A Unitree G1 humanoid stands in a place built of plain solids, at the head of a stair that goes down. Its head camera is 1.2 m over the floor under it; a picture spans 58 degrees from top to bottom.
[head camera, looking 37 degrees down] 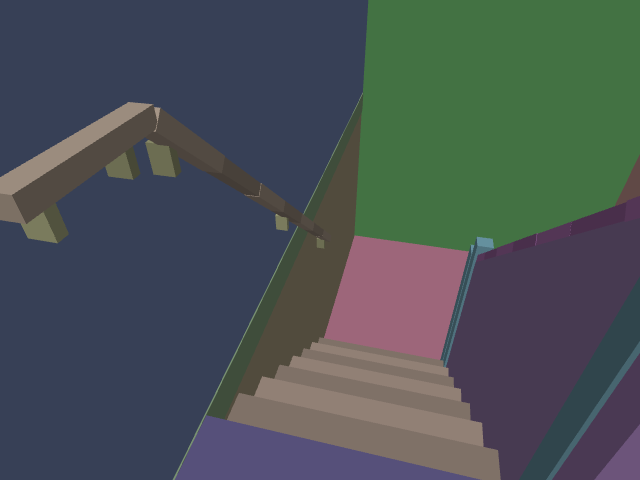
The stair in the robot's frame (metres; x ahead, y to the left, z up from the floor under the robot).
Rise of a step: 0.19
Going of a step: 0.21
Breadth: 0.90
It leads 14 degrees to the right of straight ahead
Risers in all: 8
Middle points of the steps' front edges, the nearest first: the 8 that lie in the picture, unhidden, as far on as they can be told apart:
0.62 -0.09 0.00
0.81 -0.14 -0.18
1.01 -0.19 -0.37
1.22 -0.24 -0.56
1.42 -0.29 -0.74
1.62 -0.33 -0.93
1.82 -0.38 -1.11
2.02 -0.43 -1.30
